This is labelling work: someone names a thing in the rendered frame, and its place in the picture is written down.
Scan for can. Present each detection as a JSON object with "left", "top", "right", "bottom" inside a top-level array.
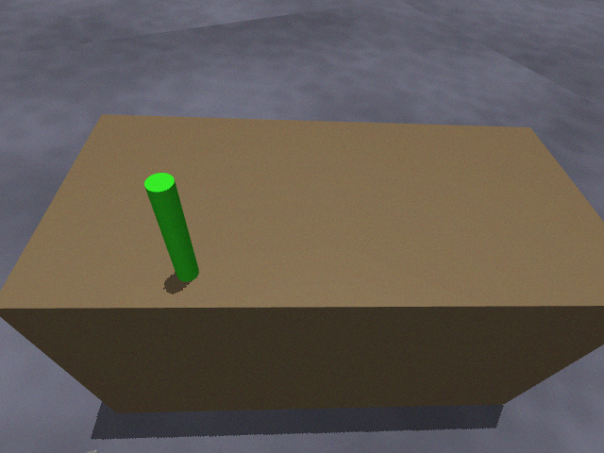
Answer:
[{"left": 144, "top": 173, "right": 199, "bottom": 282}]

